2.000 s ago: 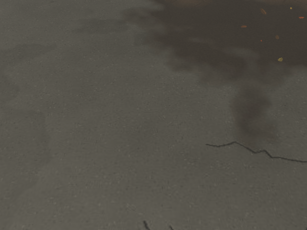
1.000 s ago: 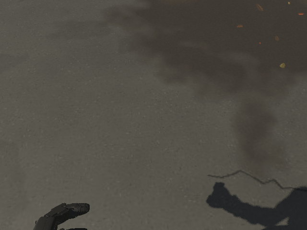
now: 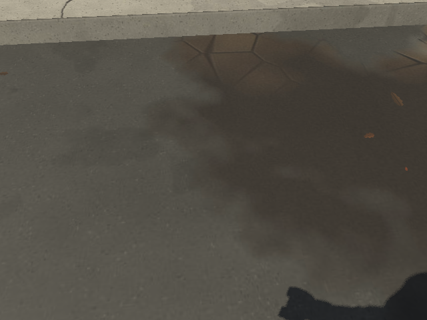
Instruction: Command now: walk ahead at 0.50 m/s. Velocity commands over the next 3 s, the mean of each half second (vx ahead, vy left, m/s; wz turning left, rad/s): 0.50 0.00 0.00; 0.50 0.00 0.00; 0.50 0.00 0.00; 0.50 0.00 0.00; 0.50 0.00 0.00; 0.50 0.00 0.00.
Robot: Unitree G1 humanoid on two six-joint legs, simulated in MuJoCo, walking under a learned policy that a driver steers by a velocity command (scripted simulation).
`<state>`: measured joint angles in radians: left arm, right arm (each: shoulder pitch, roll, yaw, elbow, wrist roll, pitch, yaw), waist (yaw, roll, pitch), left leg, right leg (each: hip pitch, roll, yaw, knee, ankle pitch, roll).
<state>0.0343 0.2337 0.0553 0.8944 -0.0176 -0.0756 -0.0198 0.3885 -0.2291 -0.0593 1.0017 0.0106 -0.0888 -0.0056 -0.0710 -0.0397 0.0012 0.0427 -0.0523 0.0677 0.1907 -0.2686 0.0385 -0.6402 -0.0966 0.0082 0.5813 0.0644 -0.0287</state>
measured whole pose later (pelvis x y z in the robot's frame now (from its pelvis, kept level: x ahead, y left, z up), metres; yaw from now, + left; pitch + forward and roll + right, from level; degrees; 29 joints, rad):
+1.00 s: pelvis +0.56 +0.02 +0.01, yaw +0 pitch +1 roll +1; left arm 0.10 0.26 0.08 0.92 -0.01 -0.07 0.01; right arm 0.35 -0.23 -0.06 0.99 0.00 -0.09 0.00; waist -0.06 -0.04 0.00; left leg -0.07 -0.06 0.07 0.22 -0.17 0.07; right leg -0.69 -0.14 0.04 0.79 -0.01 -0.01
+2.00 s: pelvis +1.13 +0.02 +0.00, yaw +0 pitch +1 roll +1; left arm 0.17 0.27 0.07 0.94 -0.02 -0.08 0.01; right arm 0.28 -0.23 -0.06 0.97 -0.01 -0.09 0.02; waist -0.03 -0.04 0.02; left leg -0.20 -0.05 0.07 0.33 -0.15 0.07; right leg -0.59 -0.12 0.02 1.06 -0.26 -0.03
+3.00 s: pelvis +1.67 +0.00 +0.00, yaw +0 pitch +0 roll -1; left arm 0.25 0.24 0.04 1.01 0.03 -0.06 -0.01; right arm 0.22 -0.23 -0.04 0.97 -0.02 -0.08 0.01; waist 0.01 -0.03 0.05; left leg -0.22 -0.04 0.11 0.38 -0.15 0.09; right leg -0.39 -0.04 0.00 1.06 -0.31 -0.06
